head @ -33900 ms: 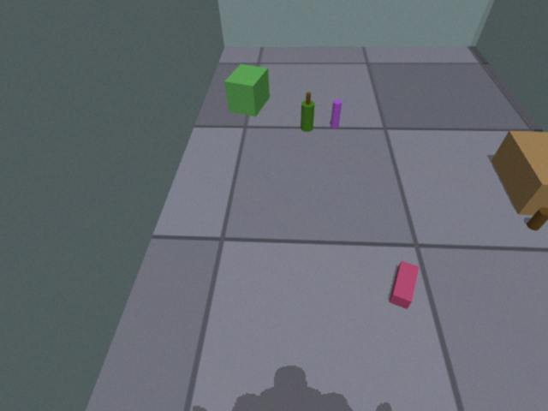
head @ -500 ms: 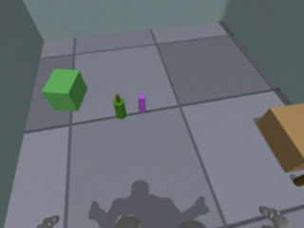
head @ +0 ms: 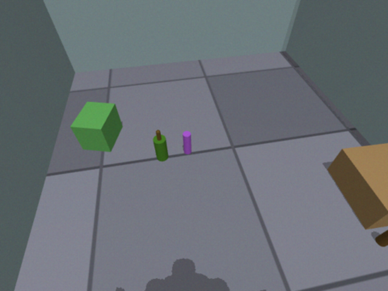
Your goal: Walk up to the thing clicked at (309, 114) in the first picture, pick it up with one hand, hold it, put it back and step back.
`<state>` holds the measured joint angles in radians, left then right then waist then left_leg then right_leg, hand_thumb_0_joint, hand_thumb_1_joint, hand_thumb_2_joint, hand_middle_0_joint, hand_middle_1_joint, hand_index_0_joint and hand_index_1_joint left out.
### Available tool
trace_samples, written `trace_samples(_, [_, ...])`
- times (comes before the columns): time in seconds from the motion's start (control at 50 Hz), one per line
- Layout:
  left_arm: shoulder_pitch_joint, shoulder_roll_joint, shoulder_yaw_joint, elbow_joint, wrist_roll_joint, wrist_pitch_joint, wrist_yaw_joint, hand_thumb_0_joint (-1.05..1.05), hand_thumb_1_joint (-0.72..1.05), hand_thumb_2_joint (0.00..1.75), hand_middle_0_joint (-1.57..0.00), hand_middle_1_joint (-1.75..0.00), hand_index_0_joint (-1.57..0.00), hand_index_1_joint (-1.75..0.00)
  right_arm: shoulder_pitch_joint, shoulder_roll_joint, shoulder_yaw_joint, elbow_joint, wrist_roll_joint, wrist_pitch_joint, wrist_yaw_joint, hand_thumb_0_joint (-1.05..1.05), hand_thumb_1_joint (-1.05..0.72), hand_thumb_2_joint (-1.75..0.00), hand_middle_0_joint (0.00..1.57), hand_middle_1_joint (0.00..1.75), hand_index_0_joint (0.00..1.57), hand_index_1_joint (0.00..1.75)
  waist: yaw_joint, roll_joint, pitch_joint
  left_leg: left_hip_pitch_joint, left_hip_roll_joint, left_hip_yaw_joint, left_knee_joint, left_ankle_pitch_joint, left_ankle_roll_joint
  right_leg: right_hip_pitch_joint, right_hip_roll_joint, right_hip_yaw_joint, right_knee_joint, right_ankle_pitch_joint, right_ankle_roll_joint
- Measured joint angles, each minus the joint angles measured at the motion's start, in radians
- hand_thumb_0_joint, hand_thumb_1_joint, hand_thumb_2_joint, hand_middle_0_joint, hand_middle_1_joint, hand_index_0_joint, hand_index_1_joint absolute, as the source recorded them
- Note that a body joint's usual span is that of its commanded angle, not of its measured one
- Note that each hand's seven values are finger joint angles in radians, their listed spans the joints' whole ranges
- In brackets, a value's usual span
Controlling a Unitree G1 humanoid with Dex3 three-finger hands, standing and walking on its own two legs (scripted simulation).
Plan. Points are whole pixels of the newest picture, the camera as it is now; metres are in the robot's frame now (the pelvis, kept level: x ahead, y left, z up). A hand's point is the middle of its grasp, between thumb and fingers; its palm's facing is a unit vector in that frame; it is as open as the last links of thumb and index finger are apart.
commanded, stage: step back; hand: left
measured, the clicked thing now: (160, 144) +1.03 +0.26 -0.64
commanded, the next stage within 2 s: stand in 0.68 s
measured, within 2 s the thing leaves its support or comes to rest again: neither
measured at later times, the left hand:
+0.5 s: hand out of the picture +0.12 +0.27 -0.15, palm faces +0.05 -0.94 -0.34, open 7.4 cm
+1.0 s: hand out of the picture +0.10 +0.25 -0.14, palm faces +0.01 -0.94 -0.33, open 7.4 cm
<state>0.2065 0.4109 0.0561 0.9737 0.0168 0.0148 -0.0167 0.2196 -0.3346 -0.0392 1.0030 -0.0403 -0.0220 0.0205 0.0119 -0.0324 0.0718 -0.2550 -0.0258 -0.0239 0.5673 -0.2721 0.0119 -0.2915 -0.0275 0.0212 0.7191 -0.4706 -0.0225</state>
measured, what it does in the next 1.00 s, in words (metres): stands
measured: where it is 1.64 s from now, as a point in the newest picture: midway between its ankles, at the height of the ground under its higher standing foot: outside the picture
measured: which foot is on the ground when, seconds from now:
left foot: down 0.00-1.00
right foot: down 0.00-1.00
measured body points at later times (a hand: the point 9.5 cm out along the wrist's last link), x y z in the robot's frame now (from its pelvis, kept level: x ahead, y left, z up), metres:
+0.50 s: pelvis +0.03 +0.00 +0.01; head +0.05 +0.02 +0.46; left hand +0.12 +0.31 -0.12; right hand +0.14 -0.29 -0.11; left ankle +0.03 +0.12 -0.73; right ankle +0.01 -0.13 -0.73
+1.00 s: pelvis +0.02 +0.00 +0.02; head +0.03 +0.00 +0.47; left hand +0.10 +0.30 -0.11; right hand +0.14 -0.29 -0.11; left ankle +0.03 +0.12 -0.73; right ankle +0.01 -0.13 -0.73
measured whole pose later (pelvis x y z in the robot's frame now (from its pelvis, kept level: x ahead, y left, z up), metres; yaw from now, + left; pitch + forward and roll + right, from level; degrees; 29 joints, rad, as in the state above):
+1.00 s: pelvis +0.02 +0.00 +0.02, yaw +1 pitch -3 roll +0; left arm 0.08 0.34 0.00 1.12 0.01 -0.01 0.00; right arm 0.04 -0.33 -0.01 1.12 -0.01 -0.01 0.01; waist 0.01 0.00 0.07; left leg -0.10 -0.02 -0.04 0.33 -0.17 0.00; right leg -0.06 -0.03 -0.02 0.31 -0.19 0.02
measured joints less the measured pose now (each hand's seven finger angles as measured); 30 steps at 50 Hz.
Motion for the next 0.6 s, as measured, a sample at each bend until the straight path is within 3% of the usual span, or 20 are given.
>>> trace_samples(0.06, [-0.016,-0.013,0.002,0.019,0.005,-0.019,0.004,0.01,0.9,0.9,-0.2,-0.3,-0.2,-0.3,-0.02,-0.002,0.003,0.003,0.009,0.011,0.0,0.01,-0.9,-0.9,0.2,0.3,0.21,0.31,-0.005,0.031,0.002,-0.006,0.03,-0.016,0.031,-0.015,-0.019,0.063,0.021,-0.025,-0.151,0.178,0.014])
trace_samples(0.08, [-0.02,-0.021,0.001,0.023,0.009,-0.024,0.006,0.01,0.9,0.9,-0.2,-0.3,-0.2,-0.3,-0.023,-0.003,0.003,0.005,0.013,0.016,-0.001,0.01,-0.9,-0.9,0.2,0.3,0.21,0.31,-0.005,0.045,-0.003,-0.011,0.037,-0.031,0.044,-0.028,-0.019,0.071,0.031,-0.035,-0.164,0.194,0.019])
trace_samples(0.14, [-0.024,-0.035,-0.006,0.027,0.016,-0.032,0.004,0.01,0.9,0.9,-0.2,-0.3,-0.2,-0.3,-0.028,-0.009,0.001,0.016,0.017,0.021,-0.003,0.01,-0.9,-0.9,0.2,0.3,0.21,0.3,0.002,0.048,-0.025,-0.029,0.018,-0.042,0.101,-0.136,-0.01,0.072,0.025,-0.042,-0.159,0.173,0.012])
trace_samples(0.18, [-0.034,-0.047,-0.012,0.03,0.015,-0.032,0.005,0.01,0.9,0.9,-0.2,-0.3,-0.2,-0.3,-0.027,-0.022,-0.003,0.024,0.018,0.011,-0.003,0.01,-0.9,-0.9,0.2,0.3,0.21,0.3,0.001,0.052,-0.03,-0.016,0.018,-0.03,0.061,-0.1,-0.005,0.076,0.015,-0.05,-0.153,0.163,0.02])
trace_samples(0.22, [-0.046,-0.053,-0.017,0.038,0.012,-0.03,0.005,0.01,0.9,0.9,-0.2,-0.3,-0.2,-0.3,-0.032,-0.026,-0.007,0.039,0.014,0.003,-0.005,0.0,-0.9,-0.9,0.2,0.3,0.21,0.3,0.002,0.043,-0.028,0.005,0.008,-0.023,0.017,-0.001,-0.006,0.083,0.0,-0.049,-0.147,0.155,0.035])
trace_samples(0.38, [-0.091,-0.047,-0.023,0.075,-0.005,-0.036,0.007,0.01,0.9,0.9,-0.2,-0.3,-0.2,-0.3,-0.075,-0.002,0.008,0.07,0.016,-0.007,-0.005,0.0,-0.9,-0.9,0.2,0.3,0.21,0.3,0.005,0.018,-0.024,0.045,0.012,-0.025,-0.049,-0.002,-0.003,0.139,0.004,-0.052,-0.25,0.189,0.042])
trace_samples(0.6, [-0.137,-0.04,-0.026,0.093,-0.004,-0.03,0.017,0.01,0.9,0.9,-0.2,-0.3,-0.2,-0.3,-0.145,0.008,0.003,0.067,0.02,0.002,-0.014,0.0,-0.9,-0.9,0.2,0.3,0.21,0.3,0.008,0.018,-0.011,0.067,0.005,-0.027,-0.064,-0.007,0.001,0.162,-0.003,-0.055,-0.264,0.181,0.046])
